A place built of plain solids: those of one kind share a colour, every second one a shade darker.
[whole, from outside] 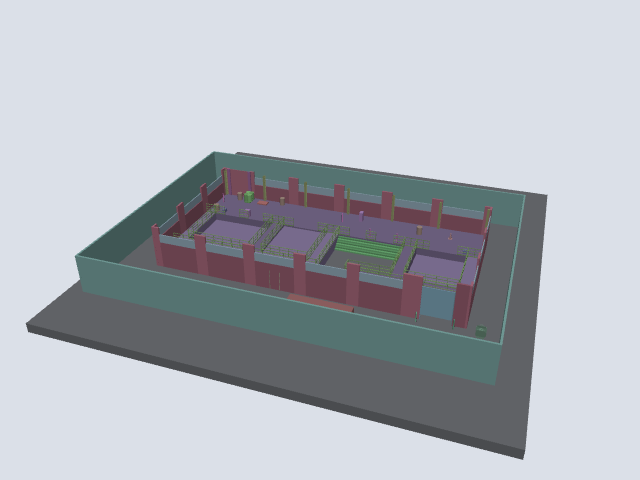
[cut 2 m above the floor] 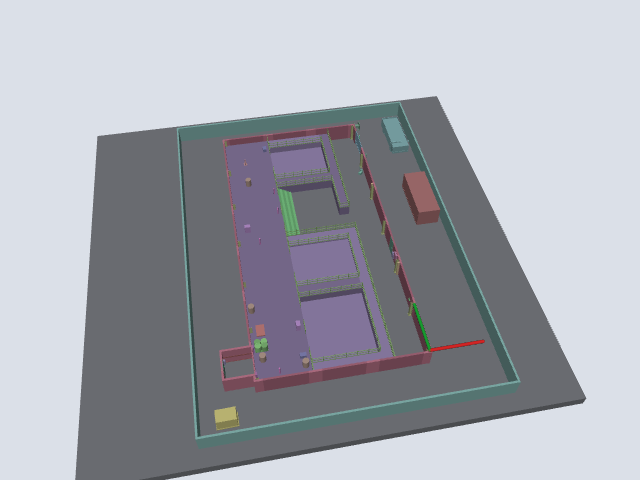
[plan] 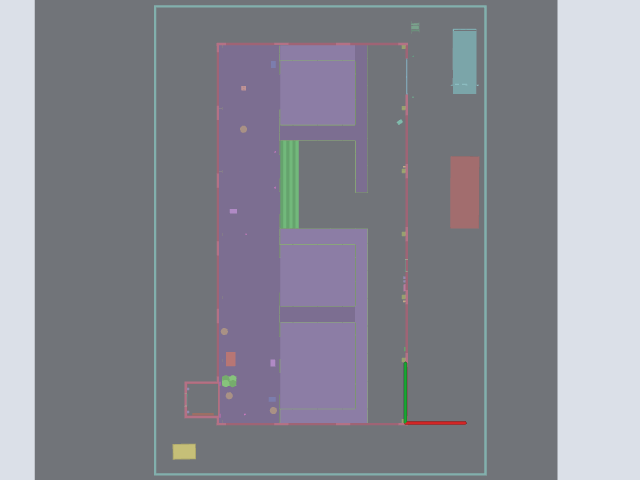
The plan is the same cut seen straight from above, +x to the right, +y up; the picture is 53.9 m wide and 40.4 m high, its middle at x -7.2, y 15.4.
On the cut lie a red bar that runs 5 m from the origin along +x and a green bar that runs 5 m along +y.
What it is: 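A works' hall with a row of bays behind a railed edge, a stair in one of them; one tall room; a strip of floor behind the doors, a deck 1.13 m over it that fills the rest, and 3 sunk grounds in the deck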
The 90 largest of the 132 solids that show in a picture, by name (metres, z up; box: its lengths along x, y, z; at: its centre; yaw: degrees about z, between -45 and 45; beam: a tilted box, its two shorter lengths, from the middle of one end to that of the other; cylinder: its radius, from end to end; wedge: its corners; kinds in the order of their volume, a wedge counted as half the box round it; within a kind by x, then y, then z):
{
 "raised_floor_bank_1": {"box": [5.15, 31.8, 1.18], "at": [-13.12, 15.9, 0.54]},
 "raised_floor_bank_2": {"box": [6.3, 1.2, 1.18], "at": [-7.4, 0.6, 0.54]},
 "raised_floor_bank_3": {"box": [6.3, 7.25, 0.33], "at": [-7.4, 4.83, 0.12]},
 "raised_floor_bank_4": {"box": [6.3, 1.4, 1.18], "at": [-7.4, 9.15, 0.54]},
 "raised_floor_bank_5": {"box": [6.3, 5.15, 1.02], "at": [-7.4, 12.43, 0.46]},
 "raised_floor_bank_6": {"box": [6.3, 1.4, 1.18], "at": [-7.4, 15.7, 0.54]},
 "raised_floor_bank_7": {"box": [6.3, 1.35, 1.18], "at": [-7.4, 24.43, 0.54]},
 "raised_floor_bank_8": {"box": [6.3, 5.35, 0.37], "at": [-7.4, 27.77, 0.14]},
 "raised_floor_bank_9": {"box": [6.3, 1.35, 1.18], "at": [-7.4, 31.12, 0.54]},
 "raised_floor_bank_10": {"box": [1.1, 16.4, 1.18], "at": [-3.7, 8.2, 0.54]},
 "raised_floor_bank_11": {"box": [1.1, 12.45, 1.18], "at": [-3.7, 25.57, 0.54]},
 "yard_bound_1": {"box": [0.2, 39.6, 4.18], "at": [-21.08, 15.37, 2.04]},
 "yard_bound_2": {"box": [28.0, 0.2, 4.18], "at": [-7.17, -4.33, 2.04]},
 "yard_bound_3": {"box": [28.0, 0.2, 4.18], "at": [-7.17, 35.07, 2.04]},
 "yard_bound_4": {"box": [0.2, 39.6, 4.18], "at": [6.73, 15.37, 2.04]},
 "beyond_container_1": {"box": [2.32, 5.99, 2.59], "at": [4.99, 19.39, 1.24], "yaw": -0.3},
 "beyond_container_2": {"box": [2.4, 6.06, 2.65], "at": [4.99, 19.39, 1.27], "yaw": -0.3},
 "wall_1": {"box": [0.2, 3.1, 2.45], "at": [-18.5, 1.95, 1.18]},
 "wall_2": {"box": [2.9, 0.2, 2.45], "at": [-17.15, 0.5, 1.18]},
 "wall_3": {"box": [2.9, 0.2, 2.45], "at": [-17.15, 3.4, 1.18]},
 "wall_4": {"box": [0.2, 0.61, 4.65], "at": [-15.8, 3.6, 2.27]},
 "wall_5": {"box": [0.2, 4.51, 3.0], "at": [-15.8, 6.15, 1.45]},
 "wall_6": {"box": [0.2, 1.21, 4.65], "at": [-15.8, 9.0, 2.27]},
 "wall_7": {"box": [0.2, 4.51, 3.0], "at": [-15.8, 11.85, 1.45]},
 "wall_8": {"box": [0.2, 1.21, 4.65], "at": [-15.8, 14.7, 2.27]},
 "wall_9": {"box": [0.2, 4.51, 3.0], "at": [-15.8, 17.55, 1.45]},
 "wall_10": {"box": [0.2, 1.21, 4.65], "at": [-15.8, 20.4, 2.27]},
 "wall_11": {"box": [0.2, 4.51, 3.0], "at": [-15.8, 23.25, 1.45]},
 "wall_12": {"box": [0.2, 1.21, 4.65], "at": [-15.8, 26.1, 2.27]},
 "wall_13": {"box": [0.2, 4.51, 3.0], "at": [-15.8, 28.95, 1.45]},
 "wall_14": {"box": [0.2, 0.81, 4.65], "at": [-15.8, 31.6, 2.27]},
 "wall_15": {"box": [0.06, 2.82, 4.65], "at": [-15.67, 1.95, 2.27]},
 "wall_16": {"box": [0.81, 0.2, 4.65], "at": [-15.5, -0.1, 2.27]},
 "wall_17": {"box": [4.06, 0.2, 3.0], "at": [-13.07, -0.1, 1.45]},
 "wall_18": {"box": [4.06, 0.2, 3.0], "at": [-13.07, 31.9, 1.45]},
 "wall_19": {"box": [1.21, 0.2, 4.65], "at": [-10.45, -0.1, 2.27]},
 "wall_20": {"box": [1.21, 0.2, 4.65], "at": [-10.45, 31.9, 2.27]},
 "wall_21": {"box": [4.01, 0.2, 3.0], "at": [-7.85, -0.1, 1.45]},
 "wall_22": {"box": [4.01, 0.2, 3.0], "at": [-7.85, 31.9, 1.45]},
 "wall_23": {"box": [1.21, 0.2, 4.65], "at": [-5.25, -0.1, 2.27]},
 "wall_24": {"box": [1.21, 0.2, 4.65], "at": [-5.25, 31.9, 2.27]},
 "wall_25": {"box": [4.06, 0.2, 3.0], "at": [-2.62, -0.1, 1.45]},
 "wall_26": {"box": [4.06, 0.2, 3.0], "at": [-2.62, 31.9, 1.45]},
 "wall_27": {"box": [0.81, 0.2, 4.65], "at": [-0.2, -0.1, 2.27]},
 "wall_28": {"box": [0.81, 0.2, 4.65], "at": [-0.2, 31.9, 2.27]},
 "wall_29": {"box": [0.2, 0.81, 4.65], "at": [0.1, 0.2, 2.27]},
 "wall_30": {"box": [0.2, 4.11, 3.0], "at": [0.1, 2.65, 1.45]},
 "wall_31": {"box": [0.2, 1.21, 4.65], "at": [0.1, 5.3, 2.27]},
 "wall_32": {"box": [0.2, 4.11, 3.0], "at": [0.1, 7.95, 1.45]},
 "wall_33": {"box": [0.2, 1.21, 4.65], "at": [0.1, 10.6, 2.27]},
 "wall_34": {"box": [0.2, 4.11, 3.0], "at": [0.1, 13.25, 1.45]},
 "wall_35": {"box": [0.2, 1.21, 4.65], "at": [0.1, 15.9, 2.27]},
 "wall_36": {"box": [0.2, 4.11, 3.0], "at": [0.1, 18.55, 1.45]},
 "wall_37": {"box": [0.2, 1.21, 4.65], "at": [0.1, 21.2, 2.27]},
 "wall_38": {"box": [0.2, 4.11, 3.0], "at": [0.1, 23.85, 1.45]},
 "wall_39": {"box": [0.2, 1.76, 4.65], "at": [0.1, 26.77, 2.27]},
 "wall_40": {"box": [0.2, 1.36, 4.65], "at": [0.1, 31.32, 2.27]},
 "door_landing_1": {"box": [0.56, 7.37, 1.02], "at": [-10.57, 20.07, 0.46]},
 "door_landing_2": {"box": [0.78, 7.37, 0.86], "at": [-10.42, 20.07, 0.38]},
 "door_landing_3": {"box": [0.78, 7.37, 0.7], "at": [-10.16, 20.07, 0.3]},
 "door_landing_4": {"box": [0.78, 7.37, 0.53], "at": [-9.9, 20.07, 0.22]},
 "door_landing_5": {"box": [0.78, 7.37, 0.37], "at": [-9.64, 20.07, 0.14]},
 "door_landing_6": {"box": [0.78, 7.37, 0.21], "at": [-9.38, 20.07, 0.06]},
 "beyond_van_1": {"box": [1.96, 5.28, 1.0], "at": [4.97, 30.36, 0.79], "yaw": 0.1},
 "beyond_oil_tank_1": {"box": [1.96, 1.32, 0.13], "at": [-18.62, -2.41, 0.01], "yaw": 1.0},
 "beyond_oil_tank_2": {"box": [1.7, 1.17, 1.35], "at": [-18.62, -2.41, 0.62], "yaw": 1.0},
 "beyond_oil_tank_3": {"box": [1.8, 1.16, 1.4], "at": [-18.62, -2.41, 0.64], "yaw": 1.0},
 "window_pane_1": {"box": [0.1, 4.5, 0.91], "at": [-15.85, 6.15, 3.39]},
 "window_pane_2": {"box": [0.1, 4.5, 0.91], "at": [-15.85, 11.85, 3.39]},
 "window_pane_3": {"box": [0.1, 4.5, 0.91], "at": [-15.85, 17.55, 3.39]},
 "window_pane_4": {"box": [0.1, 4.5, 0.91], "at": [-15.85, 23.25, 3.39]},
 "window_pane_5": {"box": [0.1, 4.5, 0.91], "at": [-15.85, 28.95, 3.39]},
 "window_pane_6": {"box": [4.05, 0.1, 0.91], "at": [-13.07, -0.15, 3.39]},
 "window_pane_7": {"box": [4.0, 0.1, 0.91], "at": [-7.85, -0.15, 3.39]},
 "window_pane_8": {"box": [4.05, 0.1, 0.91], "at": [-2.62, -0.15, 3.39]},
 "window_pane_9": {"box": [4.05, 0.1, 0.91], "at": [-2.62, 31.95, 3.39]},
 "window_pane_10": {"box": [0.1, 4.1, 0.91], "at": [0.15, 2.65, 3.39]},
 "window_pane_11": {"box": [0.1, 4.1, 0.91], "at": [0.15, 7.95, 3.39]},
 "window_pane_12": {"box": [0.1, 4.1, 0.91], "at": [0.15, 13.25, 3.39]},
 "window_pane_13": {"box": [0.1, 4.1, 0.91], "at": [0.15, 18.55, 3.39]},
 "window_pane_14": {"box": [0.1, 4.1, 0.91], "at": [0.15, 23.85, 3.39]},
 "pallet_load_1": {"cylinder": 0.3, "from": [-15.13, 3.33, 1.27], "to": [-15.13, 3.33, 2.14]},
 "pallet_load_2": {"cylinder": 0.3, "from": [-14.54, 3.31, 1.27], "to": [-14.54, 3.31, 2.14]},
 "pallet_load_3": {"cylinder": 0.3, "from": [-14.54, 3.72, 1.27], "to": [-14.54, 3.72, 2.14]},
 "roller_shutter_1": {"box": [0.06, 2.86, 3.08], "at": [0.12, 29.15, 2.06]},
 "pier_1": {"box": [0.17, 0.34, 4.65], "at": [-15.62, 0.6, 2.27]},
 "pier_2": {"box": [0.17, 0.34, 4.65], "at": [-15.62, 3.3, 2.27]},
 "radiator_1": {"box": [1.8, 0.19, 0.76], "at": [-17.05, 0.74, 0.49]},
 "tote_stack_1": {"box": [0.6, 0.4, 1.08], "at": [-14.49, 17.82, 1.67]},
 "drum_1": {"cylinder": 0.3, "from": [-13.63, 24.73, 1.13], "to": [-13.63, 24.73, 2.0]}
}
